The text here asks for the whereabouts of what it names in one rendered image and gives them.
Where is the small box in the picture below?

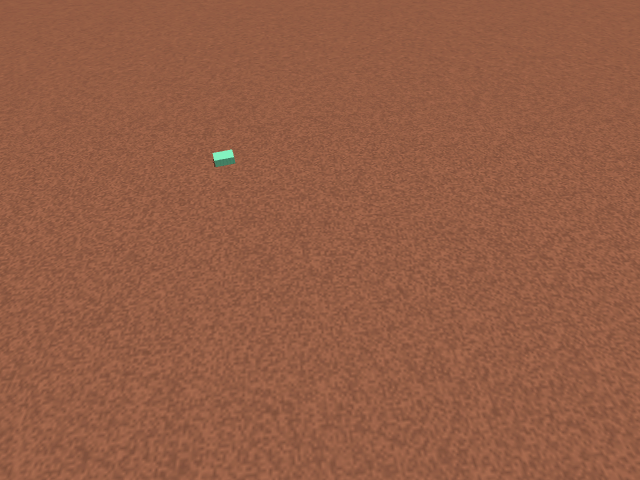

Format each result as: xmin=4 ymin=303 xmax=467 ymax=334
xmin=213 ymin=149 xmax=235 ymax=167

